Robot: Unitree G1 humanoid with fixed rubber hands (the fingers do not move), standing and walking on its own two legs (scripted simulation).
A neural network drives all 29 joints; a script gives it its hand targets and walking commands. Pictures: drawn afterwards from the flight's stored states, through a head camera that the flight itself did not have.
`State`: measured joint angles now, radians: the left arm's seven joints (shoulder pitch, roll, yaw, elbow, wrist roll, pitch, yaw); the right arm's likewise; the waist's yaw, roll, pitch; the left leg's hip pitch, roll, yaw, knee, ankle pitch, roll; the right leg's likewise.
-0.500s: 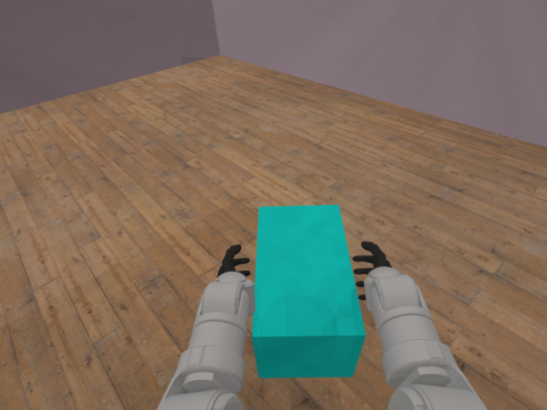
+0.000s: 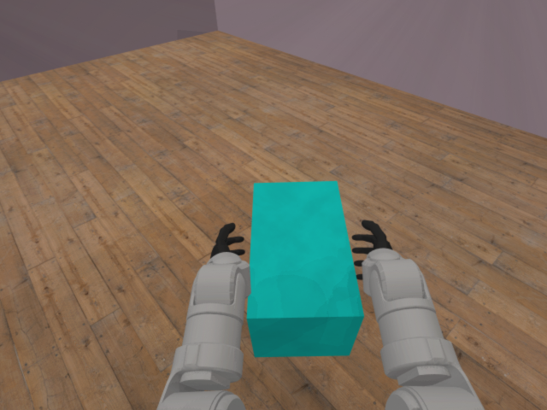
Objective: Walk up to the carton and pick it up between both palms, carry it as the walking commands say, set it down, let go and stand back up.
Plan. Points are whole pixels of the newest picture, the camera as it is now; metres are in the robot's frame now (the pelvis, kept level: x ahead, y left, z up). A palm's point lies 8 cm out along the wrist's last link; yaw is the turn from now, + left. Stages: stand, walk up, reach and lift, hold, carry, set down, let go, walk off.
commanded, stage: carry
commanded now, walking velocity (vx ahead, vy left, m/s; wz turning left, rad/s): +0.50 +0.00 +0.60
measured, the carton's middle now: (298, 263) +0.40 +0.00 -0.01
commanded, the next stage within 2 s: none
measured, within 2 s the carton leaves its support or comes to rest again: neither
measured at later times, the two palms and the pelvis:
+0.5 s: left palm (187, 189) +0.45 +0.19 +0.13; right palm (324, 181) +0.48 -0.04 +0.12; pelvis +0.17 +0.03 +0.01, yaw +10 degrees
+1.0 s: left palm (100, 136) +0.64 +0.43 +0.12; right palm (206, 108) +0.75 +0.21 +0.13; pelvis +0.42 +0.18 +0.02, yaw +26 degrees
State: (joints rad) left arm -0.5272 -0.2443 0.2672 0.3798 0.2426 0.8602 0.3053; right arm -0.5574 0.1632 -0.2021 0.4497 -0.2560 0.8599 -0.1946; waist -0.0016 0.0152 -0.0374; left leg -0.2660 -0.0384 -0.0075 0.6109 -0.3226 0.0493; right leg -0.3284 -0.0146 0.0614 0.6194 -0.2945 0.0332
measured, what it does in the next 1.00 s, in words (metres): walks ahead, turning left: right foot, then left foot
